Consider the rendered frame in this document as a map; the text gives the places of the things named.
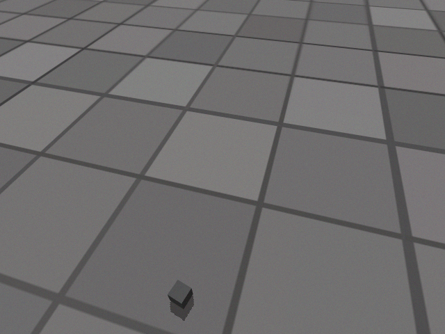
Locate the cube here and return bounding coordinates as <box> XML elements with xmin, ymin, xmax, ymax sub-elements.
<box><xmin>168</xmin><ymin>280</ymin><xmax>193</xmax><ymax>309</ymax></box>

